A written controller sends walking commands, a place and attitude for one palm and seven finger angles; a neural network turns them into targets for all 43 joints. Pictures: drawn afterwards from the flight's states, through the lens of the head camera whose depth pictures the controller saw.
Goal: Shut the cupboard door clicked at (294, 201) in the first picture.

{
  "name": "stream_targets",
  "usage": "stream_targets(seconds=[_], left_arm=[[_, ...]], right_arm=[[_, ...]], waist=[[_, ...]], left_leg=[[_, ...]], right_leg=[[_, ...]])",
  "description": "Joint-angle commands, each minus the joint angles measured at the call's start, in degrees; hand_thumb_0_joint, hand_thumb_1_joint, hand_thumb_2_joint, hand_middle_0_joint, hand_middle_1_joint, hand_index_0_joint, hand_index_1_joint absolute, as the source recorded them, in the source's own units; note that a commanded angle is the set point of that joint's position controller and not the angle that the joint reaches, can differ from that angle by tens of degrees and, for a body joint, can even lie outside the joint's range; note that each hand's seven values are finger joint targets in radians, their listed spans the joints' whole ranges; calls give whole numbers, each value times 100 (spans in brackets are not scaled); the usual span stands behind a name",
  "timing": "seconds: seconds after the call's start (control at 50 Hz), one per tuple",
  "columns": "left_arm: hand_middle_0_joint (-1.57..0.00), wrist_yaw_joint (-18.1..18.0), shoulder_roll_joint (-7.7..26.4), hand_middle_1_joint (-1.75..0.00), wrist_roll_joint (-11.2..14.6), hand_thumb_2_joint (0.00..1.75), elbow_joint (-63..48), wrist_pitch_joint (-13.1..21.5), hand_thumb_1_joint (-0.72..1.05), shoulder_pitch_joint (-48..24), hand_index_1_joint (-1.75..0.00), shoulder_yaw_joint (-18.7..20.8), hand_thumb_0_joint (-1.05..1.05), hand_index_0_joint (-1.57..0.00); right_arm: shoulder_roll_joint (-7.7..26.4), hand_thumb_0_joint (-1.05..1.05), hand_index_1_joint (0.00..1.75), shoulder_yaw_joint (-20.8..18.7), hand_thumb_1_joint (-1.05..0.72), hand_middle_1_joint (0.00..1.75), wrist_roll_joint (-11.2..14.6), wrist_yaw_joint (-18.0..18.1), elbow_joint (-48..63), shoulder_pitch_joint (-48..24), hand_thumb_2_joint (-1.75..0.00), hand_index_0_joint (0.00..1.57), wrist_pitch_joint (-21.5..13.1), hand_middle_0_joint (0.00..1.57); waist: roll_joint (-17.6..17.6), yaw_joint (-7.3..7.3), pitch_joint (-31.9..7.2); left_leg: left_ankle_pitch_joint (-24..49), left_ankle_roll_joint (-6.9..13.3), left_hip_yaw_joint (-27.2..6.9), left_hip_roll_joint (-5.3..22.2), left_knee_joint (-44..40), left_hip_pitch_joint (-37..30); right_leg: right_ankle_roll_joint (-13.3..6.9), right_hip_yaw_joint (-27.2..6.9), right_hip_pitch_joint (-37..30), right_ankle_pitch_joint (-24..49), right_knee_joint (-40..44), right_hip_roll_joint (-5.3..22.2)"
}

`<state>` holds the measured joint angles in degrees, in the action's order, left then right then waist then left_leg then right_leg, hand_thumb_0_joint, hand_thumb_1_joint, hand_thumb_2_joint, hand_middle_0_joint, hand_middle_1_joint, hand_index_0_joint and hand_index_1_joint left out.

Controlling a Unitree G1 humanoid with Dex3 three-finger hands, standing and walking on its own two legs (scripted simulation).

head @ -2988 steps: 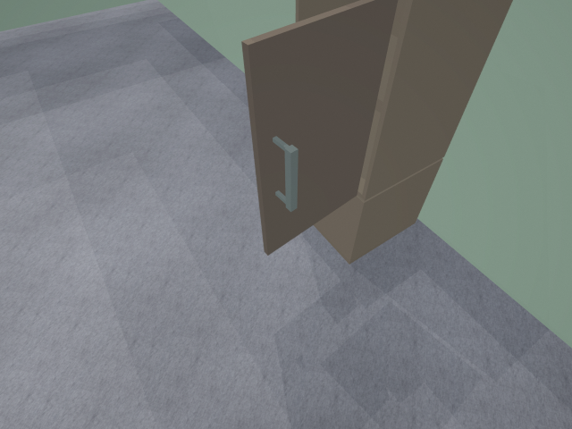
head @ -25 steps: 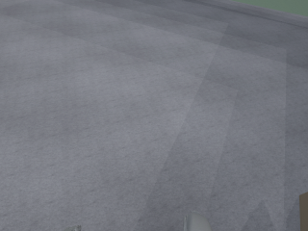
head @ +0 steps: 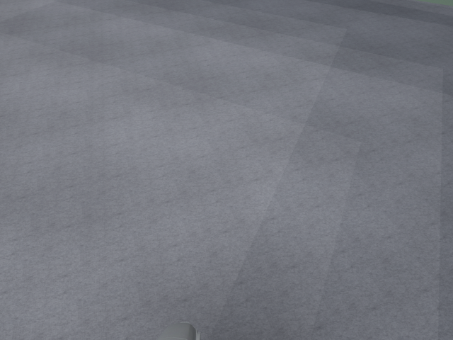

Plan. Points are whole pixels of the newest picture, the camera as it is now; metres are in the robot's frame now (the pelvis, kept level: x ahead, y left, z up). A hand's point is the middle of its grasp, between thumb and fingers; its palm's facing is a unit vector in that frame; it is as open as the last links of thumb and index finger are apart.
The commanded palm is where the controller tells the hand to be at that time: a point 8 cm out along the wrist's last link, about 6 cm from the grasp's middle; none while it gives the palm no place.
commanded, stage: turn to face it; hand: left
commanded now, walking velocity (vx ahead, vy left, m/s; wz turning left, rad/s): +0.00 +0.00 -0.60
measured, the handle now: out of the picture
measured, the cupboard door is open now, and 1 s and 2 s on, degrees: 29 29 29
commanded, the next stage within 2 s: none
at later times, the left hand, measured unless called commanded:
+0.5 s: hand (119, 334) +0.15 +0.23 -0.17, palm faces -0.22 -0.95 -0.22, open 7.4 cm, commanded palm none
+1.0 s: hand (180, 303) +0.21 +0.12 -0.17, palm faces -0.54 -0.81 -0.22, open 7.4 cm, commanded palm none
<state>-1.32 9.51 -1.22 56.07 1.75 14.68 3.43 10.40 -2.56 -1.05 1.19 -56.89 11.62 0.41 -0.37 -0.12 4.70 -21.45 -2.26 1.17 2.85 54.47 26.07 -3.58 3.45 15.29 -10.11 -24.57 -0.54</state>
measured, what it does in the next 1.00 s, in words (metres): steps on the spot, turning right: left foot, then right foot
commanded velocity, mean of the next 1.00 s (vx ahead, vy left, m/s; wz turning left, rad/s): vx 0.00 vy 0.00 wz -0.60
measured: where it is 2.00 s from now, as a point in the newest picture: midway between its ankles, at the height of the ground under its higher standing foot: outside the picture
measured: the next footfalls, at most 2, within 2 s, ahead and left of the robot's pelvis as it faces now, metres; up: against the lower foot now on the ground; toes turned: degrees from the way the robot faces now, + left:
left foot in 0.20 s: +0.09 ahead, +0.14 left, +0.00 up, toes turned -5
right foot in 0.64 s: +0.00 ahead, -0.11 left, +0.00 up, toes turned -29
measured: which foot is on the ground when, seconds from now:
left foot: up 0.00-0.18, down 0.20-0.64, up 0.66-1.00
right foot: down 0.00-0.20, up 0.22-0.62, down 0.64-1.00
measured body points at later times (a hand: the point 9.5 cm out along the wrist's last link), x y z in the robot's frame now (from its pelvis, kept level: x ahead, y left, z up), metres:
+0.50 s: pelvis +0.02 +0.04 +0.00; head +0.06 +0.05 +0.45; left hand +0.16 +0.28 -0.15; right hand +0.03 -0.22 -0.13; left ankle +0.05 +0.14 -0.74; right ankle -0.03 -0.10 -0.68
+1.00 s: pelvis +0.03 +0.01 -0.01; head +0.07 -0.02 +0.44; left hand +0.24 +0.16 -0.15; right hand -0.04 -0.26 -0.15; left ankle +0.12 +0.13 -0.70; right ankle -0.03 -0.09 -0.74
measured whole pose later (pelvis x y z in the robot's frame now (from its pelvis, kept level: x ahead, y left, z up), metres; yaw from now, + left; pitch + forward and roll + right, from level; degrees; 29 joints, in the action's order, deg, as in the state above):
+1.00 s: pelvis +0.03 +0.01 -0.01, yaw -35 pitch +2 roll +1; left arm 0.6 11.1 -1.7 50.5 -2.2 11.1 3.2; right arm 13.1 -3.0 -0.6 0.9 -51.1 9.1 2.7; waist 0.4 -0.2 4.4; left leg -23.4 -5.0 0.9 2.9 49.8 25.5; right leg -1.2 -5.2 15.6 -15.3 -29.5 -2.1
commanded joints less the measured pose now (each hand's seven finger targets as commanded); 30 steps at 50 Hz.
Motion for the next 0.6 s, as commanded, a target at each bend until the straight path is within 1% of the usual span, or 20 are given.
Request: stream_targets(seconds=[0.0, 0.06, 0.08, 0.1, 0.12, 0.14, 0.16, 0.18, 0.2, 0.22, 0.24, 0.26, 0.3, 0.32, 0.4, 0.44, 0.52, 0.54, 0.56, 0.58], left_arm=[[-20, 2, 892, -30, -22, 90, -278, -20, 90, 338, -30, 210, 0, -20], [-20, 20, 1004, -30, -47, 90, -314, -122, 90, 289, -30, 287, 0, -20], [-20, 23, 1033, -30, -43, 90, -329, -150, 90, 237, -30, 322, 0, -20], [-20, 26, 1051, -30, -28, 90, -358, -180, 90, 167, -30, 336, 0, -20], [-20, 25, 1015, -30, -16, 90, -383, -212, 90, 55, -30, 348, 0, -20], [-20, 37, 923, -30, 20, 90, -421, -250, 90, -6, -30, 325, 0, -20], [-20, 60, 651, -30, 71, 90, -506, -290, 90, 91, -30, 279, 0, -20], [-20, 104, 497, -30, 96, 90, -586, -315, 90, 126, -30, 260, 0, -20], [-20, 122, 722, -30, 41, 90, -635, -365, 90, -40, -30, 283, 0, -20], [-20, 168, 747, -30, 1, 90, -640, -390, 90, 103, -30, 326, 0, -20], [-20, 209, 774, -30, -69, 90, -528, -432, 90, 174, -30, 390, 0, -20], [-20, 240, 817, -30, -60, 90, -466, -467, 90, 260, -30, 432, 0, -20], [-20, 278, 757, -30, -32, 90, -476, -533, 90, 357, -30, 422, 0, -20], [-20, 303, 727, -30, -27, 90, -497, -538, 90, 346, -30, 415, 0, -20], [-20, 332, 636, -30, -18, 90, -760, -553, 90, -178, -30, 351, 0, -20], [-20, 345, 603, -30, -24, 90, -856, -537, 90, -397, -30, 314, 0, -20], [-20, 340, 628, -30, -28, 90, -924, -469, 90, -477, -30, 248, 0, -20], [-20, 341, 634, -30, -21, 90, -934, -456, 90, -458, -30, 244, 0, -20], [-20, 336, 685, -30, -15, 90, -912, -437, 90, -345, -30, 247, 0, -20], [-20, 331, 765, -30, -15, 90, -866, -411, 90, -146, -30, 270, 0, -20]], right_arm=[[212, 0, 30, -43, -90, 30, 16, 26, 325, 240, -90, 20, 67, 20], [304, 0, 30, -72, -90, 30, 51, 44, 529, -104, -90, 20, 49, 20], [320, 0, 30, -72, -90, 30, 66, 59, 559, -107, -90, 20, 26, 20], [356, 0, 30, -75, -90, 30, 79, 75, 560, -30, -90, 20, 9, 20], [386, 0, 30, -88, -90, 30, 93, 83, 520, 123, -90, 20, -20, 20], [485, 0, 30, -103, -90, 30, 86, 113, 468, 294, -90, 20, -70, 20], [860, 0, 30, -143, -90, 30, 37, 145, 471, 403, -90, 20, -126, 20], [1322, 0, 30, -227, -90, 30, -37, 167, 585, 484, -90, 20, -118, 20], [1364, 0, 30, -228, -90, 30, -63, 197, 649, 391, -90, 20, -57, 20], [1200, 0, 30, -169, -90, 30, -61, 203, 780, 11, -90, 20, -55, 20], [1065, 0, 30, -133, -90, 30, -86, 216, 843, -225, -90, 20, -88, 20], [990, 0, 30, -90, -90, 30, -77, 222, 910, -378, -90, 20, -79, 20], [928, 0, 30, -78, -90, 30, -56, 207, 966, -481, -90, 20, -69, 20], [937, 0, 30, -80, -90, 30, -40, 209, 970, -482, -90, 20, -80, 20], [1013, 0, 30, -175, -90, 30, -59, 171, 786, 19, -90, 20, -79, 20], [1055, 0, 30, -209, -90, 30, -77, 153, 707, 210, -90, 20, -73, 20], [1255, 0, 30, -292, -90, 30, -80, 88, 656, 298, -90, 20, -44, 20], [1311, 0, 30, -306, -90, 30, -84, 81, 652, 270, -90, 20, -40, 20], [1350, 0, 30, -318, -90, 30, -68, 69, 661, 218, -90, 20, -32, 20], [1371, 0, 30, -327, -90, 30, -47, 52, 690, 147, -90, 20, -22, 20]], waist=[[708, -5, -858], [863, -57, -746], [929, -30, -753], [952, 20, -751], [875, 130, -732], [618, 217, -713], [-431, 238, -733], [-1741, 270, -643], [-1135, 280, -422], [-676, 31, -229], [-845, -77, -225], [-854, -159, -222], [-833, -222, -313], [-849, -230, -395], [-929, 34, -386], [-975, 129, -396], [-1193, 195, -598], [-1214, 161, -650], [-1141, 74, -713], [-997, -60, -772]], left_leg=[[-21, -110, 25, -54, -334, -7], [-102, -84, -31, -140, -906, -305], [-66, -66, -74, -161, -1209, -509], [126, -49, -93, -189, -1606, -837], [471, -44, -115, -191, -2178, -1358], [862, -16, -73, -79, -2875, -2138], [903, 222, -954, 834, -3527, -2602], [1286, 798, -2216, 2145, -4012, -2492], [1361, 1217, -2190, 2457, -4072, -1818], [1191, 1272, -1778, 2252, -4120, -1454], [1589, 1130, -1521, 1955, -4072, -1408], [1719, 1025, -1069, 1761, -3979, -1310], [1629, 927, -463, 1496, -3922, -1346], [1741, 925, -301, 1464, -3867, -1511], [2022, 1029, -61, 1641, -3752, -1948], [2272, 1037, 43, 1693, -3649, -2001], [2934, 980, 340, 1813, -3160, -2081], [3053, 923, 390, 1800, -3009, -2071], [3020, 803, 525, 1787, -2788, -1981], [2770, 609, 680, 1691, -2428, -1701]], right_leg=[[-748, -1595, -705, 2907, 588, 1391], [-750, -1953, -420, 2007, 577, 1351], [-728, -2058, -334, 1836, 499, 1333], [-647, -2095, -144, 1562, 407, 1271], [-484, -2103, 257, 1152, 263, 1160], [-245, -1920, 834, 585, 56, 876], [36, -1434, 1495, -687, -580, 212], [375, -604, 1950, -2420, -1993, -330], [419, -666, 1735, -2467, -2998, -73], [467, -628, 1676, -2091, -3477, 66], [536, -572, 1751, -1879, -3926, 36], [574, -598, 1690, -1655, -4216, 114], [662, -471, 1634, -1311, -4411, 171], [704, -381, 1695, -1216, -4333, 211], [760, -195, 1734, -1230, -3511, 350], [728, -74, 1520, -1307, -2964, 353], [593, 241, 883, -1403, -2002, 177], [543, 271, 713, -1327, -1726, 137], [488, 293, 399, -1007, -1314, 113], [423, 318, -114, -469, -736, 90]])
